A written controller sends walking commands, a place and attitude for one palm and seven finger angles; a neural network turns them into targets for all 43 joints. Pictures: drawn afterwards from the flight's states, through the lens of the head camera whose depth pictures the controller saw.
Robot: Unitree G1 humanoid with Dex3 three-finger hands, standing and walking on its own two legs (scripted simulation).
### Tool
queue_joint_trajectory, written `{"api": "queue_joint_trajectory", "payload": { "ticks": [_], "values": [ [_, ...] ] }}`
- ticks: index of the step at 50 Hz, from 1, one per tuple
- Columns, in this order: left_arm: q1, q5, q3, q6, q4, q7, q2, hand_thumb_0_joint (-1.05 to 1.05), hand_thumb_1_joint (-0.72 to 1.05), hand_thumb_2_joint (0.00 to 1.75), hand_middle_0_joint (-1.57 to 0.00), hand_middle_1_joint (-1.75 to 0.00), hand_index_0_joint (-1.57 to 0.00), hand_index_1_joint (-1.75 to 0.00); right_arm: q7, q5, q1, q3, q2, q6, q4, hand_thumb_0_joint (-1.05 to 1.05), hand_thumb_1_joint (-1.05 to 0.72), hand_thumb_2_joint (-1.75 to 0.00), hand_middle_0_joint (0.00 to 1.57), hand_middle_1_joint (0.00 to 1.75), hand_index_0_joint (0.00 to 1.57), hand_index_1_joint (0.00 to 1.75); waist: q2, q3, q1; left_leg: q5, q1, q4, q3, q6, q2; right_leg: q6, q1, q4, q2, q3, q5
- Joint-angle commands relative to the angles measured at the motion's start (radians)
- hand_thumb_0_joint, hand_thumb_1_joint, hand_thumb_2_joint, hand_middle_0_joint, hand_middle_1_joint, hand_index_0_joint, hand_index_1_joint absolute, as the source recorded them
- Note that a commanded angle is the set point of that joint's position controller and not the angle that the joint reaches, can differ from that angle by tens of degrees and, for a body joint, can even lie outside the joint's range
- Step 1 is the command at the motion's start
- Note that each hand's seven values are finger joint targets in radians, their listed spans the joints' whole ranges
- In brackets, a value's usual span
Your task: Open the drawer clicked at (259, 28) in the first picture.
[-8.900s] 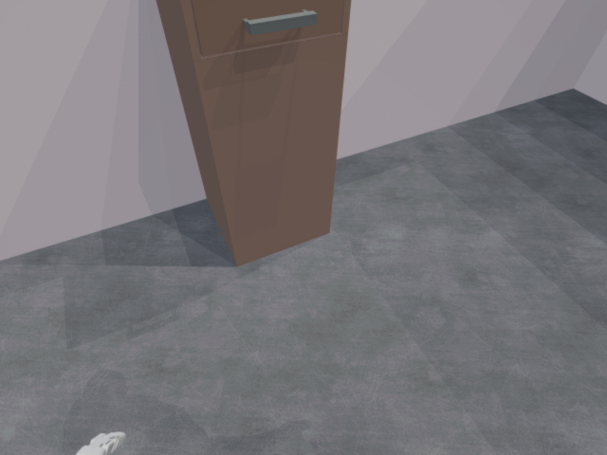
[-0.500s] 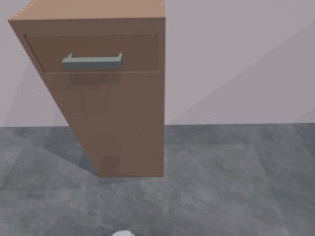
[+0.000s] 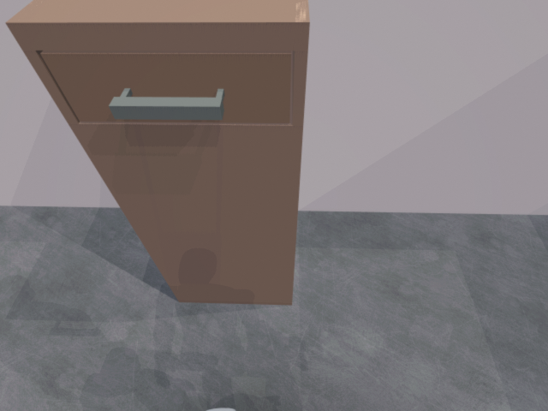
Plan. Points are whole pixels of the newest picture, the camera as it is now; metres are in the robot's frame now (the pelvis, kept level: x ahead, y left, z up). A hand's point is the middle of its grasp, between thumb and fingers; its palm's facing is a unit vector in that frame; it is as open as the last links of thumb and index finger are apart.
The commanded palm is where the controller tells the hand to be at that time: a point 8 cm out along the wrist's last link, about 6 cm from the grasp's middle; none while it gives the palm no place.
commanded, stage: come to a stop and stand still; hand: left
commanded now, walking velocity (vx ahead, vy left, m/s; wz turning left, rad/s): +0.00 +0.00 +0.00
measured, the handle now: (170, 100) +0.53 +0.22 +0.16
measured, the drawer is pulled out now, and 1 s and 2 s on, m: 0.00 0.00 0.00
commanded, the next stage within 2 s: look again from close up in 0.64 s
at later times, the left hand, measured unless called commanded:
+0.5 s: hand out of the picture +0.00 +0.19 -0.16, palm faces +0.08 -0.97 -0.21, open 7.3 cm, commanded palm none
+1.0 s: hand out of the picture -0.03 +0.19 -0.17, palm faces +0.05 -0.98 -0.19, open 7.4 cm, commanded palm none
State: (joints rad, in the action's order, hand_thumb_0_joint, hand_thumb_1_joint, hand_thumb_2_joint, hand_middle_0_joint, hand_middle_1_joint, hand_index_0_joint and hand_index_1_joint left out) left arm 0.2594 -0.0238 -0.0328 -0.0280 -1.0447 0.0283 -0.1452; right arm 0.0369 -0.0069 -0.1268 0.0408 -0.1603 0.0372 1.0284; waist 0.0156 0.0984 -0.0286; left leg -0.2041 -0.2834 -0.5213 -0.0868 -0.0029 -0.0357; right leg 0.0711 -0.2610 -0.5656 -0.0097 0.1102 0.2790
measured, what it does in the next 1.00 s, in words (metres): steps on the spot: left foot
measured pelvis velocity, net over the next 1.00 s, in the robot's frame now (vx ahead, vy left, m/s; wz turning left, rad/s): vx -0.01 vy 0.04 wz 0.02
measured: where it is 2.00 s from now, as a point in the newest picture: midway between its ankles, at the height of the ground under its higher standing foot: outside the picture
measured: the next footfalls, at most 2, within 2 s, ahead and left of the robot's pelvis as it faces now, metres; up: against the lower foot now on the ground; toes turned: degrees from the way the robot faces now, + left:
left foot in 0.24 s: +0.00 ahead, +0.14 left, +0.00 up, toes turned +3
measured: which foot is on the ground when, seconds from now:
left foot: down 0.00-0.02, up 0.04-0.22, down 0.24-1.00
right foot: down 0.00-1.00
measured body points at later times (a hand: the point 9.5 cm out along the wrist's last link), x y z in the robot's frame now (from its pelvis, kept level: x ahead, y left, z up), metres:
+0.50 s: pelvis -0.03 +0.01 +0.01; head -0.03 +0.00 +0.46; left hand -0.01 +0.24 -0.14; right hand -0.06 -0.19 -0.16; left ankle -0.04 +0.14 -0.73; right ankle +0.02 -0.07 -0.73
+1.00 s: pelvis -0.01 +0.04 +0.00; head -0.03 +0.02 +0.45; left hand -0.03 +0.25 -0.15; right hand -0.02 -0.16 -0.17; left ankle -0.04 +0.14 -0.73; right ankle +0.02 -0.07 -0.73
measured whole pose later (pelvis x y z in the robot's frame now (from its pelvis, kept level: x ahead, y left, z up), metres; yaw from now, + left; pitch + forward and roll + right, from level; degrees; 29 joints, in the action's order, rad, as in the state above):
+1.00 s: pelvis -0.01 +0.04 +0.00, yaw +1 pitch -1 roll +0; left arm 0.34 -0.02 0.01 0.03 -1.14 0.04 -0.10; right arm 0.02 -0.01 -0.36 -0.02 -0.13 -0.02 1.08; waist 0.05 -0.03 0.01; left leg -0.31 -0.16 -0.49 -0.05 0.03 0.01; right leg 0.02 -0.26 -0.50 0.03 0.10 0.22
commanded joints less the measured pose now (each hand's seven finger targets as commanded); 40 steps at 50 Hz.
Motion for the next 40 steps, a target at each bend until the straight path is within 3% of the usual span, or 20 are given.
{"api": "queue_joint_trajectory", "payload": {
  "ticks": [1,3,5,8,10,11,12,13,14,15,21,30,36,37,38,39,40],
  "values": [
    [0.023,0.002,-0.029,0.015,0.054,0.008,-0.158,0.0,0.9,0.9,-0.2,-0.3,-0.2,-0.3,-0.003,-0.004,-0.086,0.022,-0.069,0.001,-0.037,0.0,-0.9,-0.9,0.2,0.3,0.2,0.3,-0.177,-0.122,0.034,-0.105,0.04,-0.108,0.043,0.0,-0.003,0.063,-0.022,0.274,0.285,-0.305,-0.161],
    [-0.01,0.001,-0.029,0.015,0.063,0.012,-0.153,0.0,0.9,0.9,-0.2,-0.3,-0.2,-0.3,-0.007,-0.006,-0.079,0.021,-0.064,0.008,-0.024,0.0,-0.9,-0.9,0.2,0.3,0.2,0.3,-0.162,-0.091,0.026,-0.223,0.027,-0.259,0.079,0.001,-0.008,0.121,-0.077,0.333,0.312,-0.314,-0.101],
    [-0.041,0.0,-0.029,0.016,0.062,0.013,-0.149,0.0,0.9,0.9,-0.2,-0.3,-0.2,-0.3,-0.009,-0.004,-0.114,0.016,-0.052,0.006,-0.007,0.0,-0.9,-0.9,0.2,0.3,0.2,0.3,-0.122,-0.077,0.041,-0.215,0.02,-0.27,0.096,0.006,-0.017,0.125,-0.078,0.323,0.297,-0.285,-0.072],
    [-0.037,0.001,-0.029,0.021,0.05,0.008,-0.152,0.0,0.9,0.9,-0.2,-0.3,-0.2,-0.3,-0.011,-0.005,-0.141,0.005,-0.039,-0.004,0.019,0.0,-0.9,-0.9,0.2,0.3,0.2,0.3,-0.11,-0.045,0.034,-0.18,0.031,-0.124,0.083,0.003,-0.022,0.096,-0.046,0.298,0.257,-0.239,-0.045],
    [-0.033,0.008,-0.024,0.023,0.034,0.007,-0.148,0.0,0.9,0.9,-0.2,-0.3,-0.2,-0.3,-0.01,-0.004,-0.181,-0.004,-0.033,-0.016,0.045,0.0,-0.9,-0.9,0.2,0.3,0.2,0.3,-0.067,-0.05,0.038,-0.059,0.107,0.053,0.099,0.006,-0.032,0.046,-0.052,0.269,0.222,-0.205,0.024],
    [-0.028,0.013,-0.02,0.022,0.032,0.006,-0.134,0.0,0.9,0.9,-0.2,-0.3,-0.2,-0.3,-0.009,-0.007,-0.195,-0.009,-0.042,-0.027,0.052,0.0,-0.9,-0.9,0.2,0.3,0.2,0.3,0.002,-0.035,0.03,0.012,0.097,0.131,0.164,0.022,-0.063,0.009,-0.059,0.232,0.172,-0.177,0.048],
    [-0.012,0.018,-0.017,0.023,0.03,0.004,-0.121,0.0,0.9,0.9,-0.2,-0.3,-0.2,-0.3,-0.006,-0.011,-0.183,-0.013,-0.063,-0.036,0.051,0.0,-0.9,-0.9,0.2,0.3,0.2,0.3,0.04,-0.032,0.007,0.025,0.038,0.182,0.21,0.038,-0.106,-0.024,0.003,0.217,0.127,-0.145,0.003],
    [-0.001,0.017,-0.015,0.026,0.025,0.004,-0.11,0.0,0.9,0.9,-0.2,-0.3,-0.2,-0.3,-0.003,-0.012,-0.169,-0.014,-0.076,-0.039,0.048,0.0,-0.9,-0.9,0.2,0.3,0.2,0.3,0.026,-0.041,-0.006,-0.011,-0.006,0.196,0.207,0.04,-0.116,-0.039,0.07,0.227,0.114,-0.14,-0.034],
    [0.004,0.018,-0.016,0.032,0.013,0.003,-0.12,0.0,0.9,0.9,-0.2,-0.3,-0.2,-0.3,-0.002,-0.012,-0.178,-0.016,-0.075,-0.045,0.056,0.0,-0.9,-0.9,0.2,0.3,0.2,0.3,0.017,-0.082,-0.006,0.017,0.005,0.181,0.182,0.032,-0.095,-0.041,0.122,0.221,0.121,-0.141,-0.094],
    [-0.005,0.02,-0.015,0.029,0.002,0.003,-0.126,0.0,0.9,0.9,-0.2,-0.3,-0.2,-0.3,-0.002,-0.009,-0.181,-0.018,-0.072,-0.048,0.066,0.0,-0.9,-0.9,0.2,0.3,0.2,0.3,0.076,-0.096,-0.006,0.003,-0.002,0.203,0.182,0.026,-0.094,-0.042,0.151,0.211,0.126,-0.126,-0.092],
    [0.017,0.016,-0.009,0.028,-0.023,0.003,-0.104,0.0,0.9,0.9,-0.2,-0.3,-0.2,-0.3,-0.004,-0.013,-0.23,-0.021,-0.049,-0.043,0.082,0.0,-0.9,-0.9,0.2,0.3,0.2,0.3,0.005,-0.009,-0.002,-0.166,-0.052,0.272,0.166,0.021,-0.069,-0.049,0.125,0.261,0.123,-0.13,0.019],
    [0.07,0.015,-0.001,0.034,-0.048,0.006,-0.084,0.0,0.9,0.9,-0.2,-0.3,-0.2,-0.3,-0.002,-0.01,-0.313,-0.026,-0.023,-0.037,0.101,0.0,-0.9,-0.9,0.2,0.3,0.2,0.3,-0.052,0.009,0.022,-0.15,0.008,0.229,0.127,0.025,-0.043,-0.051,0.033,0.315,0.13,-0.16,0.12],
    [0.112,0.014,0.004,0.04,-0.067,0.008,-0.061,0.0,0.9,0.9,-0.2,-0.3,-0.2,-0.3,0.002,-0.007,-0.316,-0.029,-0.012,-0.045,0.102,0.0,-0.9,-0.9,0.2,0.3,0.2,0.3,-0.008,-0.004,0.022,-0.128,0.016,0.231,0.129,0.028,-0.049,-0.05,0.034,0.293,0.126,-0.154,0.053],
    [0.183,-0.001,0.018,0.068,-0.085,0.048,-0.094,0.0,0.9,0.9,-0.2,-0.3,-0.2,-0.3,-0.015,-0.008,-0.185,-0.029,-0.065,-0.068,0.037,0.0,-0.9,-0.9,0.2,0.3,0.2,0.3,0.004,0.02,-0.018,-0.076,-0.05,0.034,0.044,-0.009,-0.058,-0.074,0.071,0.22,0.166,-0.171,-0.309],
    [0.161,0.005,0.011,0.076,-0.055,0.037,-0.139,0.0,0.9,0.9,-0.2,-0.3,-0.2,-0.3,-0.015,-0.005,-0.265,-0.031,-0.011,-0.055,0.007,0.0,-0.9,-0.9,0.2,0.3,0.2,0.3,0.012,-0.145,0.044,-0.157,0.021,-0.021,0.08,-0.003,-0.004,-0.01,0.076,0.261,0.239,-0.26,-0.065],
    [0.117,0.004,0.007,0.079,-0.042,0.029,-0.126,0.0,0.9,0.9,-0.2,-0.3,-0.2,-0.3,-0.013,-0.008,-0.298,-0.033,0.0,-0.059,0.021,0.0,-0.9,-0.9,0.2,0.3,0.2,0.3,0.047,-0.138,0.06,-0.118,0.069,0.019,0.084,0.008,-0.007,0.026,0.006,0.267,0.234,-0.254,0.091],
    [0.103,0.007,0.008,0.079,-0.039,0.023,-0.134,0.0,0.9,0.9,-0.2,-0.3,-0.2,-0.3,-0.018,-0.012,-0.321,-0.036,0.003,-0.057,0.027,0.0,-0.9,-0.9,0.2,0.3,0.2,0.3,0.062,-0.149,0.067,-0.086,0.1,0.024,0.076,0.016,-0.007,0.024,-0.027,0.255,0.205,-0.211,0.13]
  ]
}}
